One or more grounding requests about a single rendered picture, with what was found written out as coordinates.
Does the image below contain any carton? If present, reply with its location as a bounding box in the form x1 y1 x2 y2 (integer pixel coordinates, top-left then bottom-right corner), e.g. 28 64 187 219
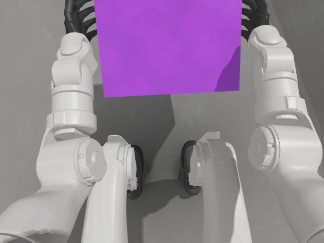
94 0 242 98

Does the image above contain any right robot hand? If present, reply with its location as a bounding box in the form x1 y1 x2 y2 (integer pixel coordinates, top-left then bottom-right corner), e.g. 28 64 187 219
241 0 270 42

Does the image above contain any right robot upper arm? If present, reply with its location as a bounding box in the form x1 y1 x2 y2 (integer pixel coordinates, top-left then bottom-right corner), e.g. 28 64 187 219
248 125 324 243

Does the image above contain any left robot hand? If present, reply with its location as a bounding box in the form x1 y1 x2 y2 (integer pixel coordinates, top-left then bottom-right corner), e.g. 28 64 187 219
64 0 97 42

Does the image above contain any left robot upper arm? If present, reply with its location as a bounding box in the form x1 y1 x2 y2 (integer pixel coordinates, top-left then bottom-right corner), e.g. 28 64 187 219
0 137 107 243

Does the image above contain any right robot forearm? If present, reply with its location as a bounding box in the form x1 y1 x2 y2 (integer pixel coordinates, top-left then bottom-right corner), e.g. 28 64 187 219
246 25 322 163

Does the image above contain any right robot thigh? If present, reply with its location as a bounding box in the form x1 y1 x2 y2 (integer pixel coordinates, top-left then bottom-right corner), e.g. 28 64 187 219
192 139 252 243

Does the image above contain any robot right shin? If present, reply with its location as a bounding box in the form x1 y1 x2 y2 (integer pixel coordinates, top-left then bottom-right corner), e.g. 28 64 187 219
188 132 237 186

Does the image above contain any left robot forearm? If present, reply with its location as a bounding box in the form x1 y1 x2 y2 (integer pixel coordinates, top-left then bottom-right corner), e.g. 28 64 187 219
36 32 98 173

